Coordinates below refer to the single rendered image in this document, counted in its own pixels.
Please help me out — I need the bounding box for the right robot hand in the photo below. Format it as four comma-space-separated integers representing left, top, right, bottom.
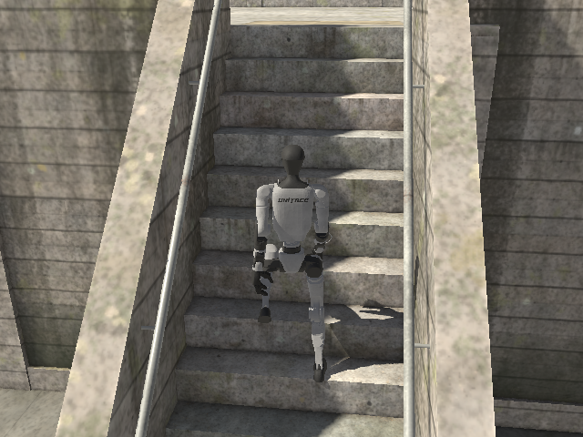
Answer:
304, 248, 322, 259

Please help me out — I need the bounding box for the right robot thigh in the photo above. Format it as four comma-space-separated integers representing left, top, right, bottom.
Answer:
304, 255, 324, 322

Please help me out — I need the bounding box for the robot right forearm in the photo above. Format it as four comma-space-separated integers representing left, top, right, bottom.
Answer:
313, 222, 329, 253

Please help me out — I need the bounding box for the left robot hand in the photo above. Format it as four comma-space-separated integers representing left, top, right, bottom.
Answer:
251, 270, 273, 296

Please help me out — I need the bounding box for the right robot upper arm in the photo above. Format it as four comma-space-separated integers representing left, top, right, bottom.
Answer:
312, 184, 329, 233

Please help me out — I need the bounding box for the left robot upper arm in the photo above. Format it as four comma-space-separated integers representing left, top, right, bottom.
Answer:
256, 184, 274, 237

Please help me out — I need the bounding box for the right robot foot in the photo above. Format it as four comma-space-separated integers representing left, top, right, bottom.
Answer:
313, 358, 327, 382

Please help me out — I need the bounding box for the robot left forearm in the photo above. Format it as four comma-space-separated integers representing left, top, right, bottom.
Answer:
252, 224, 267, 271

